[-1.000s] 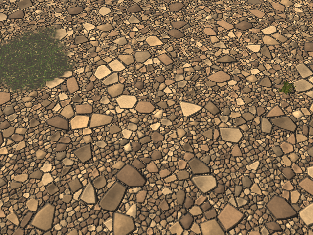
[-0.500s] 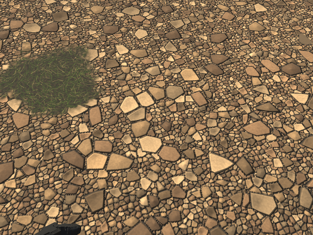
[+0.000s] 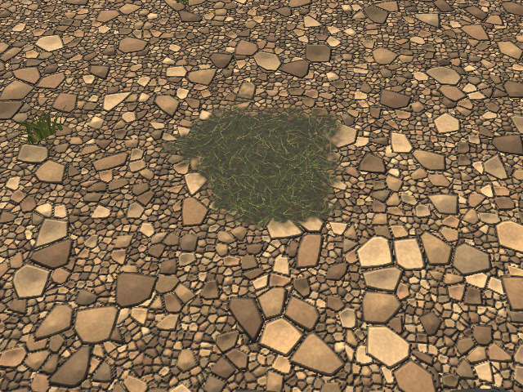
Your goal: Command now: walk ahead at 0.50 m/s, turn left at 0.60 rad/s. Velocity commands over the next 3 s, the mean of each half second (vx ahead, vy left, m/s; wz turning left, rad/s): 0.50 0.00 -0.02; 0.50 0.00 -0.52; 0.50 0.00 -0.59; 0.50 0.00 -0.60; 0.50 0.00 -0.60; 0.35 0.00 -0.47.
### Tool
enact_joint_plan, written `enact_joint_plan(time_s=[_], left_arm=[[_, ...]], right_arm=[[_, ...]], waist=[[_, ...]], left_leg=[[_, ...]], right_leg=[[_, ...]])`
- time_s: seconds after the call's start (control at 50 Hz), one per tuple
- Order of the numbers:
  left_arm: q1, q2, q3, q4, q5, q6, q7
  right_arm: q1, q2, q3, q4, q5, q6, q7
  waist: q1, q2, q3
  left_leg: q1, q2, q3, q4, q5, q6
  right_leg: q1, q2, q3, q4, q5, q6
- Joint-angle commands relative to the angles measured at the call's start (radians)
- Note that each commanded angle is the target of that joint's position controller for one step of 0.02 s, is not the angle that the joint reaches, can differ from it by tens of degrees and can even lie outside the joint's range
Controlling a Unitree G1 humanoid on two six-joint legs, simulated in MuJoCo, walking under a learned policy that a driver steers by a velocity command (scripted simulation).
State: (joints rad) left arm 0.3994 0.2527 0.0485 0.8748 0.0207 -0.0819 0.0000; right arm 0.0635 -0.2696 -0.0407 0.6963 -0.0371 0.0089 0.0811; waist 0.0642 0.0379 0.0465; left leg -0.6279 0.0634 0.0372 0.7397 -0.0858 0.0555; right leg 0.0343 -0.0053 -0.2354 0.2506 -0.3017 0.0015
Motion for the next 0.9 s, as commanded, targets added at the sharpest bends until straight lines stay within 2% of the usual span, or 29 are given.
enact_joint_plan(time_s=[0.02, 0.06, 0.08, 0.1, 0.12, 0.14, 0.16, 0.18, 0.2, 0.22, 0.24, 0.28, 0.38, 0.48, 0.54, 0.58, 0.62, 0.64, 0.66, 0.68, 0.7, 0.72, 0.74, 0.76, 0.78, 0.8, 0.82, 0.86, 0.9], left_arm=[[0.005, 0.169, 0.037, -0.040, 0.000, 0.002, 0.011], [0.032, 0.191, 0.038, -0.021, 0.001, 0.018, 0.015], [0.039, 0.191, 0.033, -0.013, -0.001, 0.025, 0.015], [0.036, 0.167, 0.021, -0.021, -0.002, 0.027, 0.012], [0.073, 0.048, -0.013, -0.082, -0.022, 0.022, -0.007], [0.042, 0.110, 0.007, -0.095, -0.017, 0.027, -0.006], [-0.068, 0.147, 0.020, -0.108, -0.015, 0.032, -0.002], [-0.087, 0.108, 0.007, -0.106, -0.029, 0.022, -0.007], [-0.060, 0.098, 0.008, -0.080, -0.026, 0.024, -0.012], [-0.019, 0.095, 0.010, -0.057, -0.007, 0.040, -0.016], [0.020, 0.088, 0.012, -0.031, 0.004, 0.056, -0.021], [0.023, 0.074, 0.017, -0.020, 0.002, 0.071, -0.033], [-0.139, 0.053, 0.020, -0.052, 0.001, 0.077, -0.042], [-0.294, 0.023, 0.000, -0.103, 0.011, 0.067, -0.055], [-0.361, 0.016, -0.010, -0.138, 0.013, 0.064, -0.063], [-0.331, 0.028, -0.005, -0.139, 0.012, 0.066, -0.060], [-0.217, 0.055, 0.008, -0.114, 0.014, 0.066, -0.049], [-0.117, 0.081, 0.022, -0.088, 0.016, 0.060, -0.043], [0.032, 0.125, 0.045, -0.045, 0.027, 0.051, -0.032], [0.086, 0.242, 0.081, -0.037, 0.030, 0.055, -0.015], [0.041, 0.291, 0.092, -0.055, 0.000, 0.063, -0.019], [0.005, 0.253, 0.086, -0.049, -0.020, 0.069, -0.014], [-0.043, 0.199, 0.072, -0.050, -0.021, 0.068, -0.008], [-0.089, 0.154, 0.060, -0.053, -0.016, 0.064, -0.005], [-0.118, 0.131, 0.051, -0.055, -0.021, 0.057, -0.001], [-0.129, 0.122, 0.046, -0.060, -0.023, 0.047, 0.000], [-0.118, 0.129, 0.046, -0.058, -0.024, 0.036, -0.003], [-0.091, 0.161, 0.053, -0.053, -0.024, 0.024, -0.006], [-0.052, 0.169, 0.056, -0.048, -0.023, 0.024, -0.005]], right_arm=[[-0.100, -0.052, -0.007, -0.096, -0.008, -0.012, 0.003], [-0.038, -0.062, -0.015, -0.081, -0.017, -0.016, -0.009], [0.090, -0.072, -0.025, -0.040, -0.023, -0.026, -0.019], [0.271, -0.099, -0.040, 0.025, -0.032, -0.038, -0.034], [0.367, -0.205, -0.063, 0.036, -0.042, -0.045, -0.054], [0.399, -0.257, -0.075, 0.027, 0.000, -0.035, -0.068], [0.342, -0.230, -0.070, 0.041, 0.012, -0.034, -0.079], [0.289, -0.171, -0.053, 0.051, 0.009, -0.045, -0.085], [0.244, -0.122, -0.037, 0.061, 0.008, -0.056, -0.083], [0.206, -0.089, -0.025, 0.067, 0.015, -0.066, -0.083], [0.191, -0.069, -0.018, 0.069, 0.017, -0.077, -0.081], [0.209, -0.072, -0.019, 0.088, 0.020, -0.098, -0.080], [0.275, -0.066, -0.019, 0.134, 0.021, -0.113, -0.085], [0.327, -0.065, -0.013, 0.176, 0.021, -0.113, -0.100], [0.379, -0.076, -0.013, 0.212, 0.017, -0.104, -0.111], [0.370, -0.102, -0.016, 0.220, 0.014, -0.097, -0.119], [0.345, -0.138, -0.025, 0.220, 0.009, -0.084, -0.127], [0.335, -0.152, -0.029, 0.214, 0.007, -0.076, -0.126], [0.302, -0.159, -0.030, 0.197, 0.013, -0.074, -0.120], [0.323, -0.069, -0.011, 0.149, 0.021, -0.082, -0.107], [0.290, -0.073, -0.015, 0.089, 0.024, -0.092, -0.091], [0.195, -0.093, -0.014, 0.074, 0.013, -0.104, -0.085], [0.184, -0.093, -0.010, 0.065, 0.024, -0.118, -0.081], [0.199, -0.090, -0.012, 0.078, 0.022, -0.117, -0.083], [0.212, -0.085, -0.010, 0.079, 0.004, -0.100, -0.083], [0.236, -0.073, -0.007, 0.084, -0.009, -0.079, -0.079], [0.237, -0.065, -0.006, 0.080, -0.015, -0.063, -0.076], [0.202, -0.053, -0.003, 0.059, -0.014, -0.045, -0.070], [0.111, -0.052, 0.000, 0.024, -0.011, -0.042, -0.068]], waist=[[-0.014, -0.127, 0.034], [-0.045, -0.137, -0.018], [-0.103, -0.120, -0.086], [-0.180, -0.065, -0.188], [-0.183, 0.155, -0.339], [-0.198, 0.159, -0.424], [-0.191, 0.028, -0.277], [-0.154, 0.018, -0.155], [-0.104, -0.009, -0.093], [-0.063, 0.018, -0.060], [-0.047, 0.039, -0.057], [-0.034, 0.033, -0.048], [-0.065, 0.026, 0.028], [-0.099, 0.020, 0.063], [-0.115, 0.016, 0.072], [-0.088, 0.038, 0.036], [-0.030, 0.069, -0.037], [0.014, 0.066, -0.098], [0.098, 0.014, -0.170], [0.077, -0.163, -0.252], [0.038, -0.229, -0.314], [0.045, -0.086, -0.186], [0.007, -0.040, -0.085], [-0.044, 0.016, -0.020], [-0.076, 0.013, -0.004], [-0.094, -0.011, -0.021], [-0.099, -0.022, -0.033], [-0.097, -0.042, -0.034], [-0.067, -0.066, -0.013]], left_leg=[[0.054, -0.032, 0.066, -0.089, -0.073, 0.040], [0.187, -0.101, 0.090, -0.136, -0.181, 0.082], [0.352, -0.141, 0.083, -0.195, -0.168, 0.109], [0.614, -0.115, 0.018, -0.247, -0.137, 0.136], [0.969, 0.221, -0.427, -0.293, -0.270, 0.226], [0.988, 0.383, -0.768, -0.441, -0.126, 0.294], [0.892, 0.328, -0.553, -0.420, 0.013, 0.256], [0.732, 0.283, -0.397, -0.433, 0.127, 0.222], [0.623, 0.226, -0.286, -0.464, 0.167, 0.163], [0.543, 0.187, -0.211, -0.495, 0.178, 0.126], [0.497, 0.167, -0.164, -0.522, 0.181, 0.107], [0.493, 0.153, -0.111, -0.561, 0.211, 0.098], [0.549, 0.140, -0.001, -0.625, 0.185, 0.074], [0.630, 0.148, 0.097, -0.614, 0.314, 0.065], [0.721, 0.170, 0.142, -0.557, 0.480, 0.054], [0.762, 0.179, 0.177, -0.452, 0.769, 0.038], [0.777, 0.190, 0.197, -0.252, 1.005, 0.036], [0.737, 0.193, 0.195, -0.084, 0.967, 0.044], [0.595, 0.166, 0.207, 0.171, 0.752, 0.030], [0.271, 0.052, 0.206, 0.527, 0.056, -0.008], [-0.041, -0.139, 0.012, 0.765, -0.458, -0.037], [-0.141, -0.048, -0.101, 0.740, -0.348, -0.027], [-0.118, -0.009, -0.088, 0.652, -0.261, -0.029], [-0.060, 0.022, -0.082, 0.557, -0.232, -0.036], [0.001, 0.037, -0.082, 0.498, -0.226, -0.054], [0.052, 0.045, -0.079, 0.455, -0.219, -0.070], [0.067, 0.042, -0.065, 0.429, -0.218, -0.084], [0.055, 0.041, -0.042, 0.346, -0.174, -0.105], [0.009, 0.042, -0.030, 0.242, -0.097, -0.120]], right_leg=[[-0.006, -0.273, 0.056, -0.021, 0.542, -0.111], [0.023, -0.279, 0.025, 0.148, 0.859, -0.103], [-0.013, -0.270, 0.010, 0.310, 0.916, -0.098], [-0.154, -0.239, -0.008, 0.526, 0.763, -0.080], [-0.522, -0.141, -0.007, 0.877, 0.137, -0.031], [-0.667, -0.004, 0.133, 1.100, -0.249, -0.016], [-0.738, -0.053, 0.241, 1.127, -0.148, -0.032], [-0.709, -0.072, 0.265, 1.062, -0.079, -0.041], [-0.650, -0.100, 0.277, 0.969, -0.043, -0.045], [-0.592, -0.108, 0.279, 0.919, -0.021, -0.040], [-0.542, -0.102, 0.280, 0.901, 0.004, -0.034], [-0.555, -0.085, 0.280, 0.890, 0.058, -0.031], [-0.724, -0.085, 0.280, 0.767, 0.234, -0.021], [-0.726, -0.067, 0.187, 0.526, 0.322, -0.036], [-0.705, -0.039, 0.122, 0.421, 0.273, -0.076], [-0.616, 0.015, 0.077, 0.389, 0.189, -0.117], [-0.480, 0.079, 0.053, 0.383, 0.077, -0.169], [-0.356, 0.103, 0.072, 0.346, 0.041, -0.199], [-0.134, 0.081, 0.150, 0.244, 0.058, -0.244], [0.131, -0.188, 0.526, 0.221, 0.024, -0.345], [0.272, -0.343, 1.020, 0.068, 0.097, -0.486], [0.189, -0.318, 0.871, 0.034, 0.102, -0.444], [0.047, -0.291, 0.754, 0.010, 0.165, -0.398], [-0.069, -0.235, 0.659, -0.007, 0.268, -0.344], [-0.148, -0.183, 0.583, -0.016, 0.354, -0.317], [-0.187, -0.151, 0.532, -0.023, 0.403, -0.305], [-0.204, -0.130, 0.509, -0.023, 0.466, -0.305], [-0.230, -0.099, 0.476, -0.031, 0.499, -0.296], [-0.223, -0.082, 0.477, -0.041, 0.481, -0.275]])
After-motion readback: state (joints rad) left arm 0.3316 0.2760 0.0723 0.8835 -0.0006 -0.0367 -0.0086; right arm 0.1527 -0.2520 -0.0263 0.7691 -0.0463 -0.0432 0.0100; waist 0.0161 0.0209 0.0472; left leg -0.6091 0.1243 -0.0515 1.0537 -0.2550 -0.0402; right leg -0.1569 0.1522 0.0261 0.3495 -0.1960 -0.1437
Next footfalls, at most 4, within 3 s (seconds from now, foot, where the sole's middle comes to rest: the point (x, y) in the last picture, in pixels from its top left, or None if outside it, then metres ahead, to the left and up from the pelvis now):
0.10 left None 0.21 0.11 -0.78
0.66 right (312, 378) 0.50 -0.05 -0.78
1.16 left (291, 256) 0.85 0.01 -0.78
1.68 right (406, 242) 0.92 -0.33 -0.78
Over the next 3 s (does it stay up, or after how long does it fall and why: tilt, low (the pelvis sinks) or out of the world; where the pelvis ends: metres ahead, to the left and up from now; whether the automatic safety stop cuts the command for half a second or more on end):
stays up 1.12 -0.76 0.00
